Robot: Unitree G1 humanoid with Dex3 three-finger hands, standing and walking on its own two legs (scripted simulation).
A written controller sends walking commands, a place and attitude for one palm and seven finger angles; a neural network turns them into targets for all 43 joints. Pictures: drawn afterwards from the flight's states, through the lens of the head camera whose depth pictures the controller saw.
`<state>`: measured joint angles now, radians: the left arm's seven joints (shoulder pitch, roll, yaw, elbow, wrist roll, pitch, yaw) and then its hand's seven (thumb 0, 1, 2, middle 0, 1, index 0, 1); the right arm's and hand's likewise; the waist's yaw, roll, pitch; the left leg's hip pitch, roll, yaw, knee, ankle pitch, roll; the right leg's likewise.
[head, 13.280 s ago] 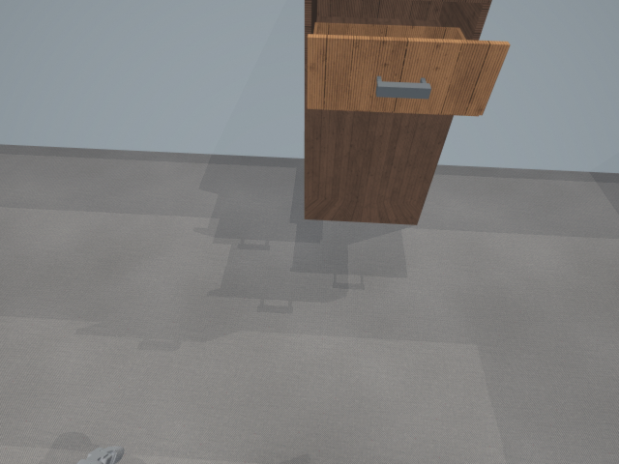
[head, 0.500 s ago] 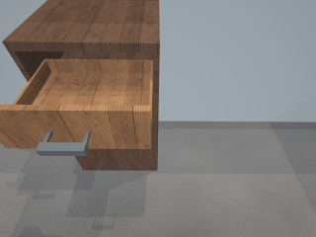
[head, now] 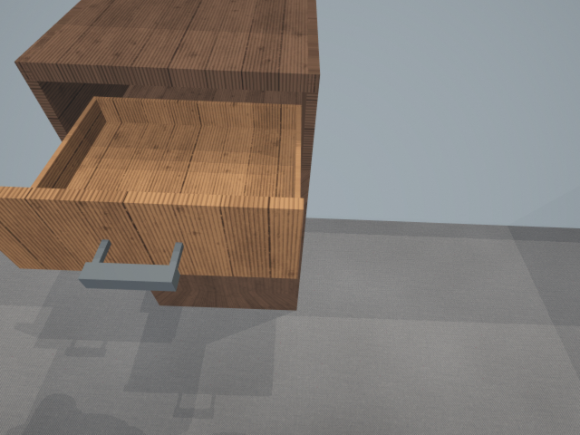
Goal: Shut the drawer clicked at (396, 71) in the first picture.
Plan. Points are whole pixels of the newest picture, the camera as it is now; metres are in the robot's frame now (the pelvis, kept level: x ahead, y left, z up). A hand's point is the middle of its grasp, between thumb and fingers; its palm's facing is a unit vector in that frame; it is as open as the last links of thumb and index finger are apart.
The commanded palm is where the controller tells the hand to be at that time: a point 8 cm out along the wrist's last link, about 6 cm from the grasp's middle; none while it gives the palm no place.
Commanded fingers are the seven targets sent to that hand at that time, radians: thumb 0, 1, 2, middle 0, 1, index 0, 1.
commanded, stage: come to a stop and stand still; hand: left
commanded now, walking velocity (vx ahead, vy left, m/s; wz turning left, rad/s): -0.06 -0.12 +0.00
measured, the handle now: (136, 262) +0.33 +0.24 +0.04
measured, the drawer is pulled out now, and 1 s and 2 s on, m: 0.27 0.27 0.27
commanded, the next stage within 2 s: look again from close up in 0.74 s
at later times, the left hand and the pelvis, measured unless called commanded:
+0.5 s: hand out of the picture +0.03 +0.16 -0.16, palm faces +0.00 -0.97 -0.23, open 7.3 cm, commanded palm none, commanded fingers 0.00 0.90 0.90 -0.20 -0.30 -0.20 -0.30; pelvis -0.01 -0.02 +0.00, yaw +0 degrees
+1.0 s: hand out of the picture -0.01 +0.14 -0.17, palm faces +0.01 -0.98 -0.19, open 7.4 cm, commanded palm none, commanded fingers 0.00 0.90 0.90 -0.20 -0.30 -0.20 -0.30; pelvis -0.01 -0.02 +0.01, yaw +0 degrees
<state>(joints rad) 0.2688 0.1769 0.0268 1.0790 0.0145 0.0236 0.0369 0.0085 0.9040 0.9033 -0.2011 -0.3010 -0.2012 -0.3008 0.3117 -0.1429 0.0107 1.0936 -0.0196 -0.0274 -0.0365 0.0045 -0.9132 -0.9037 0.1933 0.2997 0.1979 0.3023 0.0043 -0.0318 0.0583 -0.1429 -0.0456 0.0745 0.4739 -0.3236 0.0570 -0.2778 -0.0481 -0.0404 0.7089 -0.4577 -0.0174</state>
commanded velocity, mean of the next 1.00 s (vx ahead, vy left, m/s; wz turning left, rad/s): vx -0.01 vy -0.01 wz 0.00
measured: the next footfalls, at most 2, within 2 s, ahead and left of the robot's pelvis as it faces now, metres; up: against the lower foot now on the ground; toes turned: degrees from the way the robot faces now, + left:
none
